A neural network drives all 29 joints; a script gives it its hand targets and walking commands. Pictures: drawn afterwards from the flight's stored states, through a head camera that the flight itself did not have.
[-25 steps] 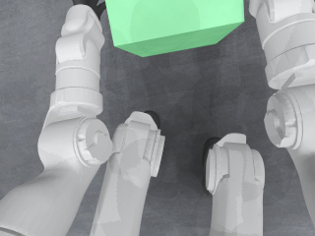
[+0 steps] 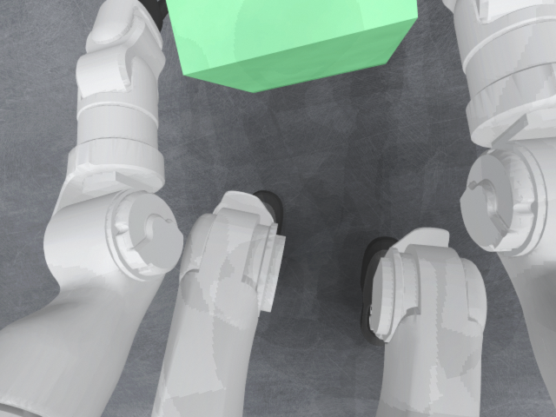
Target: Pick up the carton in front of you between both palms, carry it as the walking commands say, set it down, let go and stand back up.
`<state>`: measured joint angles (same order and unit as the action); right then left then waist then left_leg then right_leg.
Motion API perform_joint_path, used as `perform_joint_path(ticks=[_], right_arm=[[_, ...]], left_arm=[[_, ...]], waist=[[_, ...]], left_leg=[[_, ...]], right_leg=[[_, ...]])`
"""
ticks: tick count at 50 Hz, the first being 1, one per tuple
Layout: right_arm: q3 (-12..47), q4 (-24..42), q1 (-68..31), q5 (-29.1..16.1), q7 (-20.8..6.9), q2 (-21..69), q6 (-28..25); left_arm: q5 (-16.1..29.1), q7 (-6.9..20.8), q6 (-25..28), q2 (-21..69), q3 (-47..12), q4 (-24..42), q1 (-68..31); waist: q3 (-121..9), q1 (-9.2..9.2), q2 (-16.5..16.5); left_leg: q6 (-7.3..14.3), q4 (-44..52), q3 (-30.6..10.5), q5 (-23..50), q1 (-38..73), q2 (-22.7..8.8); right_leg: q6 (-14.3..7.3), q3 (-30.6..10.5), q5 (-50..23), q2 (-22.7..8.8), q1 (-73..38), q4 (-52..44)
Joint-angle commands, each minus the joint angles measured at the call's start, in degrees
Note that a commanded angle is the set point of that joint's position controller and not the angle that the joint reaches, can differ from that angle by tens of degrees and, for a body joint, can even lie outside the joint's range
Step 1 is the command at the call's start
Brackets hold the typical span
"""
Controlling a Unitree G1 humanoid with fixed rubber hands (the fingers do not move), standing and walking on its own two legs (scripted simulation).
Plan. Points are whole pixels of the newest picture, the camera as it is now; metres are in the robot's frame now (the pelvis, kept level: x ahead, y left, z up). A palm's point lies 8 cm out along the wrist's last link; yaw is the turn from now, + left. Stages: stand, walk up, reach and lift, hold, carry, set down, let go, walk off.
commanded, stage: set down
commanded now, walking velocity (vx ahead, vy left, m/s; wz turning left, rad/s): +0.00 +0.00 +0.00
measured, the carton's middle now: out of the picture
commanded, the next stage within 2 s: let go in 1.58 s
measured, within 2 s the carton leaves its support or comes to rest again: neither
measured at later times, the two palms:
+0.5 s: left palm (133, 7) +0.51 +0.27 -0.20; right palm out of the picture +0.61 -0.11 -0.20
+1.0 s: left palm out of the picture +0.52 +0.26 -0.04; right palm out of the picture +0.63 -0.10 -0.03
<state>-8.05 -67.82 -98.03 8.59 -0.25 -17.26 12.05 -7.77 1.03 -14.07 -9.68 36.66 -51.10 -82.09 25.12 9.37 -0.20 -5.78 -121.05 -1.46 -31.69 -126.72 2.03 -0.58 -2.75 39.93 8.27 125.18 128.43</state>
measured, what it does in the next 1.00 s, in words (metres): rises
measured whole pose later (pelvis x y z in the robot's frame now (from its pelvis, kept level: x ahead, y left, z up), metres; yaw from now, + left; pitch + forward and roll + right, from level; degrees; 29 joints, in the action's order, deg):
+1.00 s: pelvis -0.01 +0.01 +0.07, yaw +1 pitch +43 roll +3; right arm 1.4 -68.3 -97.7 -4.2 -2.1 -31.3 15.0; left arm 5.4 -10.3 -14.0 -10.0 23.0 -46.9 -79.7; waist 13.0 11.2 1.6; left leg -1.6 -105.6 0.3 -26.3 -122.2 1.2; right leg -0.8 -1.2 35.6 2.1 119.2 111.9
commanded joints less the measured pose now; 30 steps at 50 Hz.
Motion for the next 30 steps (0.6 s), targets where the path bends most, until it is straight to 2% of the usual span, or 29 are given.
perform_joint_path(ticks=[1,8,11,14,16,18,21,24,27,30], right_arm=[[5.66,-1.35,-11.5,-0.75,-8.03,32.04,1.04],[5.91,-0.35,-13.24,-0.54,-7.38,23.35,0.34],[5.63,1.3,-13.39,-0.94,-4.33,9.52,-0.59],[7.07,2.77,-14.27,-3.64,0.57,-8.92,-2.26],[9.93,4.53,-18.39,-7.5,2.43,-13.85,-3.18],[13.45,5.95,-21.48,-11.86,2.76,-15.13,-3.96],[19.18,7.4,-24.35,-17.86,2.04,-14.15,-4.78],[21.77,8.04,-25.3,-21.19,1.12,-13.75,-4.45],[21.88,7.29,-25.35,-21.82,0.8,-15.91,-3.45],[20.35,7.51,-25.56,-20.84,1.12,-18.95,-2.25]], left_arm=[[2.3,8.63,0.62,32.16,-12.13,0.9,-24.54],[0.21,7.2,1.82,26.02,-7.52,-2.22,-20.05],[-0.46,3.92,3.86,13.81,-2.36,-4.1,-14.78],[1.46,-1.47,7.15,-3.8,-0.34,-7.09,-10.62],[4.07,-4.35,9.53,-9.67,-1.45,-7.65,-12.12],[7.31,-5.97,11.19,-11.95,-3.65,-8.11,-13.8],[12.39,-6.64,12.28,-12.9,-8.98,-8.84,-15.42],[15.53,-6.91,11.76,-13.04,-12.4,-7.15,-16.17],[17.11,-7.95,10.36,-14.02,-13.69,-3.91,-16.68],[17.93,-9.51,8.55,-14.89,-14.63,0.72,-17.29]], waist=[[-43.07,0.23,11.42],[-41.84,1.33,11.08],[-44.02,2.52,11.18],[-47.78,3.51,10.73],[-52.51,5.06,11.17],[-57.3,6.46,12.5],[-64.25,8.38,14.64],[-68.83,10.09,14.67],[-73.09,10.33,14.35],[-78.59,9.07,13.83]], left_leg=[[3.63,3.57,5.68,14.14,19.18,2.81],[3.16,2.81,5.89,14.63,18.76,2.1],[2.27,2.9,6.54,15.68,20.16,1.02],[1.39,2.66,7.07,17.83,21.49,-0.11],[1.38,2.42,7.17,21.12,22.82,-0.79],[2.03,2.43,6.86,25.08,24.65,-1.34],[3.27,2.41,6.01,30.15,28.86,-2.03],[4.1,2.93,5.04,33.49,35.01,-2.17],[4.35,4.07,4.83,33.42,39.65,-1.86],[4.55,5.59,5.0,32.58,45.13,-1.03]], right_leg=[[-0.91,-0.17,-17.3,-1.61,-19.47,-14.59],[0.05,-1.13,-19.02,-2.51,-20.97,-13.64],[1.02,-1.68,-20.62,-3.63,-25.01,-13.57],[1.82,-2.73,-23.48,-5.1,-29.0,-12.67],[2.13,-3.54,-26.72,-5.91,-30.9,-11.68],[2.35,-3.67,-29.9,-6.56,-31.5,-10.75],[2.27,-3.23,-31.5,-7.14,-32.06,-9.59],[1.66,-2.14,-28.44,-7.29,-30.83,-9.08],[1.0,-0.59,-24.67,-7.24,-30.9,-9.33],[0.61,1.32,-21.39,-6.65,-31.3,-10.58]])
